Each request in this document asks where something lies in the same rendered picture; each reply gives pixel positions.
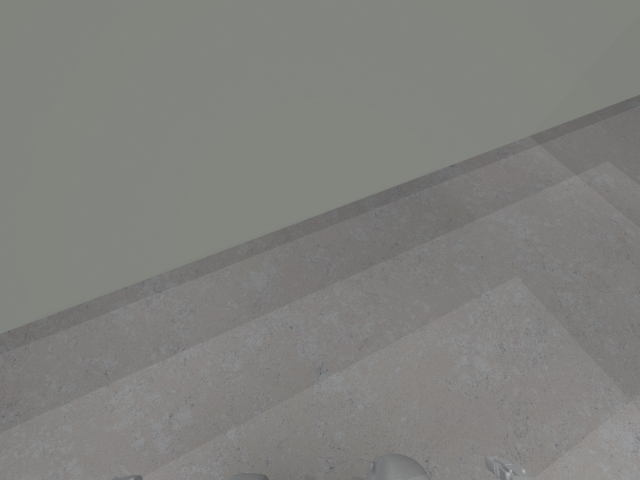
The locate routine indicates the right robot hand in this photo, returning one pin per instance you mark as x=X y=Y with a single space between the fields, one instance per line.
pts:
x=506 y=470

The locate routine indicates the robot right thigh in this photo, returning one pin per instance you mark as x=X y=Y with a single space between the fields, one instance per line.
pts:
x=392 y=466

